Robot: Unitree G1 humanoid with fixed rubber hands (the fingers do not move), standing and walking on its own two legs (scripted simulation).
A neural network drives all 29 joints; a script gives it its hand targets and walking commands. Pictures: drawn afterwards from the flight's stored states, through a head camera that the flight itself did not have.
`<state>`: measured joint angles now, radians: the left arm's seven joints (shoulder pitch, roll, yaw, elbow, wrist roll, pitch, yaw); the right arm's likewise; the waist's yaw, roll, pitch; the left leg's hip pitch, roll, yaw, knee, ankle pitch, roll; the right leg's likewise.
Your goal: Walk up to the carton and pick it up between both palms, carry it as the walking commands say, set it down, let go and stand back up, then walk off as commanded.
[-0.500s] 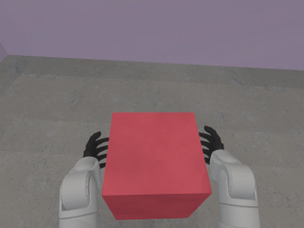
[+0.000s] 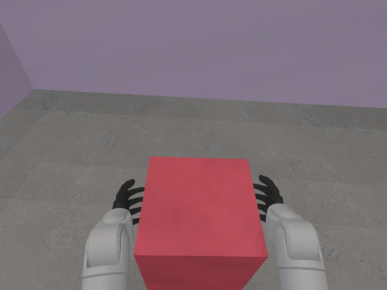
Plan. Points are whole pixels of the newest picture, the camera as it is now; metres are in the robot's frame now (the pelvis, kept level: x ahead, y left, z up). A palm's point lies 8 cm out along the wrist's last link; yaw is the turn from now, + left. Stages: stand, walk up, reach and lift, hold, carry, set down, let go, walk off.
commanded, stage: carry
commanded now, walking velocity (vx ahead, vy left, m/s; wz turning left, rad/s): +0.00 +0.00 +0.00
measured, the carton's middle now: (196, 228) +0.28 +0.00 -0.02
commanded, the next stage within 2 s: hold in 0.82 s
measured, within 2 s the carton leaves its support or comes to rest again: neither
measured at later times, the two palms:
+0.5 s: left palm (119, 220) +0.27 +0.15 +0.05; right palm (270, 213) +0.27 -0.15 +0.05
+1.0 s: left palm (120, 225) +0.27 +0.16 +0.02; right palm (264, 217) +0.27 -0.14 +0.03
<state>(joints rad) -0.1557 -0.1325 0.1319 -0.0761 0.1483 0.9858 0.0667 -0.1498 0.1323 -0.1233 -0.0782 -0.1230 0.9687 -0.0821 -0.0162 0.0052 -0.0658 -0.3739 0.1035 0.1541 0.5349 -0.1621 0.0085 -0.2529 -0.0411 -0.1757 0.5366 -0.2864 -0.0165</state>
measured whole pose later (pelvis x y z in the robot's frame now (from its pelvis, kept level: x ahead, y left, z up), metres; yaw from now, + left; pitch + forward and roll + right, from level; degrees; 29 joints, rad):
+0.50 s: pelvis +0.00 +0.00 +0.00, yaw +1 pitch +1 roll -1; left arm -0.14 -0.13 0.12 -0.04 0.16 0.94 0.06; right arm -0.13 0.13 -0.12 -0.04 -0.13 0.92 -0.07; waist -0.01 0.00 -0.10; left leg -0.40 0.09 0.15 0.53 -0.15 0.01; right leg -0.28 -0.05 -0.18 0.55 -0.29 -0.01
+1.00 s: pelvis +0.00 +0.00 +0.01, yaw -3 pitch -4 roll -1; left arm -0.15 -0.13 0.17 0.13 0.22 0.78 0.04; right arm -0.16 0.13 -0.13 0.19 -0.18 0.73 -0.06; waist 0.04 -0.03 0.03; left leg -0.24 0.04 0.04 0.44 -0.13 0.01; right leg -0.14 -0.02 -0.10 0.45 -0.25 -0.01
